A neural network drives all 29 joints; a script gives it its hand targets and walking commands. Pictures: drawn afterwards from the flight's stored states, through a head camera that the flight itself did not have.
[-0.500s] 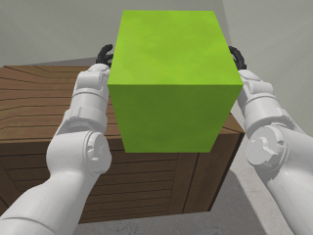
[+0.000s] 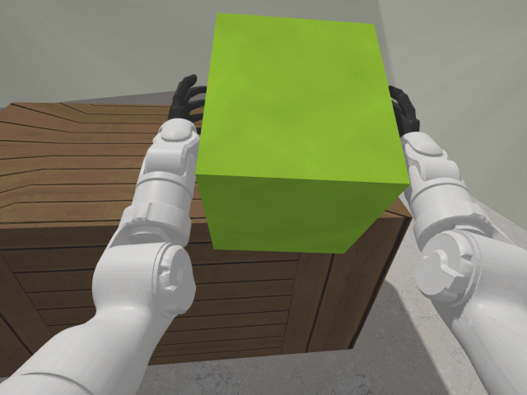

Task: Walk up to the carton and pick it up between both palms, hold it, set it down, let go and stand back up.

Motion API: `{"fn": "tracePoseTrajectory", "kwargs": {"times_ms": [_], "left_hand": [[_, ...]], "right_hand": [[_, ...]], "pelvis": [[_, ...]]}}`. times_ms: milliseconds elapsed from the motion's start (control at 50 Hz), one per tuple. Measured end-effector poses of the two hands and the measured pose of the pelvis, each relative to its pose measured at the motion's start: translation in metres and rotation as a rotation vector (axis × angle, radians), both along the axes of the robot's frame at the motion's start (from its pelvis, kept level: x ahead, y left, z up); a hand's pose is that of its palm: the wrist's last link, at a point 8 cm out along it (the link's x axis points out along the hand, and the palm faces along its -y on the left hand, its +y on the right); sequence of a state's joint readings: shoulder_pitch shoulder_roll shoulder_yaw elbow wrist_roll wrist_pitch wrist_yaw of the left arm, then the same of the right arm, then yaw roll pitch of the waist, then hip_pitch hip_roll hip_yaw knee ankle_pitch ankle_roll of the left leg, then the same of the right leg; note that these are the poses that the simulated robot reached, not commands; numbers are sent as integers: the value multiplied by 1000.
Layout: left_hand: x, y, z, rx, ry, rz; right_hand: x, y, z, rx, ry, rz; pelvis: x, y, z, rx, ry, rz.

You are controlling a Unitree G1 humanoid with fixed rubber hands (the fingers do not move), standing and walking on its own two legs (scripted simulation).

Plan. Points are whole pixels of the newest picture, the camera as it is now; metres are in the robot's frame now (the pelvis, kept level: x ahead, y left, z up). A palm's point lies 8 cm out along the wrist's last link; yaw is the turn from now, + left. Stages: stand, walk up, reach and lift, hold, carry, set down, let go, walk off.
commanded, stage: set down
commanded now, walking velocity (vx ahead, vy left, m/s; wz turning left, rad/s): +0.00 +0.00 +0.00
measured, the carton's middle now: (287, 146) +0.43 +0.01 +0.22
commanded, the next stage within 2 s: none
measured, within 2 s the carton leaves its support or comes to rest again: neither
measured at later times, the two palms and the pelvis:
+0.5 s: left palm (199, 126) +0.50 +0.16 +0.22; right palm (380, 129) +0.51 -0.17 +0.23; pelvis +0.08 -0.02 +0.00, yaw +0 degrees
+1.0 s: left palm (233, 146) +0.55 +0.10 +0.15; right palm (386, 148) +0.57 -0.22 +0.16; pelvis +0.16 -0.08 +0.00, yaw +0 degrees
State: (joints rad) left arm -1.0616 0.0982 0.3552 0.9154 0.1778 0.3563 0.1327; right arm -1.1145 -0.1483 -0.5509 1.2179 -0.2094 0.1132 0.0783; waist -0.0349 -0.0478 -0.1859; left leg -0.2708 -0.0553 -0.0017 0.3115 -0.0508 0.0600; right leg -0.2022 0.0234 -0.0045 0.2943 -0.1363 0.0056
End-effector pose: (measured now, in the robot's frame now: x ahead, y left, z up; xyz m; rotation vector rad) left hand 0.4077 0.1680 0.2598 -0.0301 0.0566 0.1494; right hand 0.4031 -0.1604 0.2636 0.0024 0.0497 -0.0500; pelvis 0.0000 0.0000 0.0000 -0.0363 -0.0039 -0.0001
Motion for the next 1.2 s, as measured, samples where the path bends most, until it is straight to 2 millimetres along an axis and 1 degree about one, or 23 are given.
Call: {"fn": "tracePoseTrajectory", "kwargs": {"times_ms": [60,120,160,240,300,360,400,500,560,620,700,760,820,860,900,1000,1060,1120,1200], "left_hand": [[3,-6,-1,6,7,-3],[10,-10,-14,-8,54,-18],[15,-12,-29,-21,95,-22],[28,-14,-56,-24,160,-17],[41,-14,-68,-21,178,-12],[55,-12,-68,-18,149,6],[65,-10,-62,-18,120,22],[88,-7,-40,-10,59,49],[103,-10,-38,-5,59,54],[116,-15,-50,-2,108,54],[129,-21,-82,15,207,55],[132,-30,-107,75,253,47],[133,-43,-124,92,247,47],[133,-51,-129,69,229,54],[134,-58,-128,64,211,57],[146,-64,-107,75,140,66],[153,-67,-103,78,147,73],[159,-72,-109,59,190,70],[165,-71,-132,12,251,64]], "right_hand": [[4,-6,7,31,-17,3],[11,-12,3,37,-4,16],[17,-14,-6,32,16,23],[34,-16,-33,29,73,28],[47,-15,-46,1,91,27],[63,-12,-51,-31,61,22],[74,-10,-49,-45,32,27],[105,-7,-35,-67,-30,49],[121,-10,-37,-60,-30,52],[134,-14,-54,-44,20,50],[147,-20,-93,-68,116,53],[150,-29,-117,-98,153,58],[151,-40,-129,-123,140,52],[152,-48,-129,-135,120,46],[154,-55,-125,-145,94,37],[171,-60,-107,-93,15,35],[181,-63,-104,-76,24,44],[188,-68,-115,-59,65,51],[200,-67,-125,-88,74,56]], "pelvis": [[2,-5,1,7,3,-1],[3,-11,2,15,4,-3],[3,-15,1,19,2,-3],[6,-18,0,17,4,-5],[15,-19,0,18,16,-5],[31,-19,1,21,41,-5],[44,-19,2,23,64,-5],[79,-24,2,31,110,-8],[93,-29,2,36,121,-8],[101,-33,2,42,107,-8],[105,-40,4,51,105,-8],[112,-46,5,55,126,-12],[124,-54,5,52,182,-20],[133,-61,6,55,213,-23],[140,-68,8,67,229,-19],[156,-80,2,86,252,-7],[164,-85,4,94,254,-17],[168,-91,6,105,256,-41],[174,-99,2,112,256,-35]]}}
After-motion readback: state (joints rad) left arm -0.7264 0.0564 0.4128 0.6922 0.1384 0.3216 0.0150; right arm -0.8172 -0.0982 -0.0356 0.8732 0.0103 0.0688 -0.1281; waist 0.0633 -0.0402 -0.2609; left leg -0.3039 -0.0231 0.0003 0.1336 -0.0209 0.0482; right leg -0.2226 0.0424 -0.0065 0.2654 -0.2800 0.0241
